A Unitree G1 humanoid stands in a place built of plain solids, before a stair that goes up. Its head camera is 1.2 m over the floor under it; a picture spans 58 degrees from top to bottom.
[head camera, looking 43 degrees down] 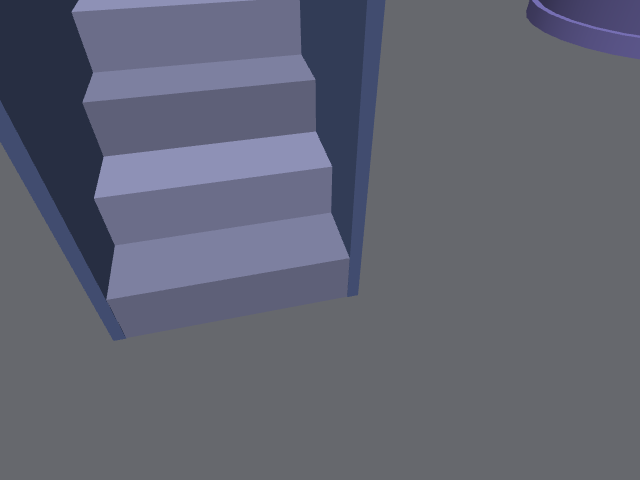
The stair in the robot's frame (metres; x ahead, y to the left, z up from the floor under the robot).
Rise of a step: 0.20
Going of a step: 0.24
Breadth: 0.83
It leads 13 degrees to the left of straight ahead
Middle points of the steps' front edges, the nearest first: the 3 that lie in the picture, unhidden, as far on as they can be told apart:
0.90 0.27 0.20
1.14 0.32 0.39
1.37 0.38 0.59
